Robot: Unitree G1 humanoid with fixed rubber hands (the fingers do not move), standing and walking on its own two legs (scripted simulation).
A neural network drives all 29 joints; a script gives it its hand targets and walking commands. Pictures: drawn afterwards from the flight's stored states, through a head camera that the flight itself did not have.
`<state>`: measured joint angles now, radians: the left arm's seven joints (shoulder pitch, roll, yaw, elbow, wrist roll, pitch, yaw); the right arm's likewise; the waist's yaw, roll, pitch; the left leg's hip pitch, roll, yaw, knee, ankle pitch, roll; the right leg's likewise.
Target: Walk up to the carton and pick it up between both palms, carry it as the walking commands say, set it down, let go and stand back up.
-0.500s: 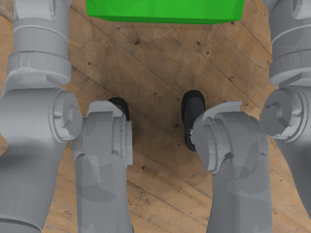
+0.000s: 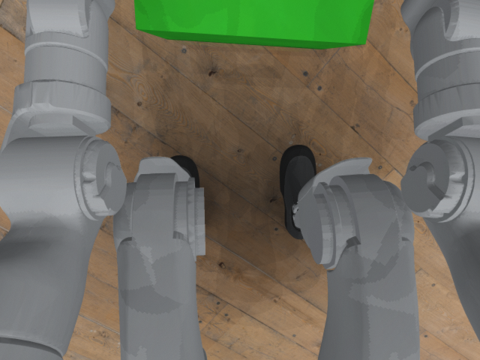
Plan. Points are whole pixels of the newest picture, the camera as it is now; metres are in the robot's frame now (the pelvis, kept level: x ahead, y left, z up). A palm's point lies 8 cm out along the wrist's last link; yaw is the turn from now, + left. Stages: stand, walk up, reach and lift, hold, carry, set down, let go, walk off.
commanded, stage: set down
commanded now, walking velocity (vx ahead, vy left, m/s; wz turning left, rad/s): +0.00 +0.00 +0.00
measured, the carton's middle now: out of the picture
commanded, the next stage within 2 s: none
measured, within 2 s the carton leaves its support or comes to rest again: neither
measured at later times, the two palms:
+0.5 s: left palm out of the picture +0.55 +0.20 -0.20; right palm out of the picture +0.54 -0.17 -0.19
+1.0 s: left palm out of the picture +0.54 +0.23 -0.21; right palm out of the picture +0.54 -0.17 -0.21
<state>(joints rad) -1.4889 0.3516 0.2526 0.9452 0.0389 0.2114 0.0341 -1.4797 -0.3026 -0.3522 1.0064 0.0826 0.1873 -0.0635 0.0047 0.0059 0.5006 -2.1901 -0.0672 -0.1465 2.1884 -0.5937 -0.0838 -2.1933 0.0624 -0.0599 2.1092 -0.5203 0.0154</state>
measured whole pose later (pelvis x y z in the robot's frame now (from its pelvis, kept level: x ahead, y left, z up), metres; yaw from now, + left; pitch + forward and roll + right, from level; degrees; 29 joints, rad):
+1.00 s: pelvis +0.00 +0.00 +0.00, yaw +0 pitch +33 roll -4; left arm -1.49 0.44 0.17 1.08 -0.09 0.09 0.08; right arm -1.49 -0.32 -0.29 1.12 0.19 0.08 -0.11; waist 0.00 0.01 0.52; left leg -2.18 -0.07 -0.15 2.21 -0.61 -0.09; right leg -2.19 0.06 -0.06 2.13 -0.53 0.02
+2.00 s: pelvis +0.01 +0.00 +0.12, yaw +4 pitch +27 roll -3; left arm -1.41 0.49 0.17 0.64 -0.12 0.45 0.05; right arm -1.30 -0.38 -0.29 0.53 0.19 0.45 -0.13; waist 0.00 0.03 0.52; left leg -1.74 -0.06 -0.14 1.85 -0.59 -0.08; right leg -1.73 0.03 -0.05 1.80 -0.55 0.00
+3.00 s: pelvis +0.02 -0.02 +0.30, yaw +7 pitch +13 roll -1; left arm -0.45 0.29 0.17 0.32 -0.12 0.41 0.03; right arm -0.39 -0.38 -0.14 0.29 0.14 0.40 0.06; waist -0.03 0.01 0.29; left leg -0.98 -0.04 -0.14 1.11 -0.37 -0.07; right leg -0.98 0.02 -0.03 1.10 -0.36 -0.02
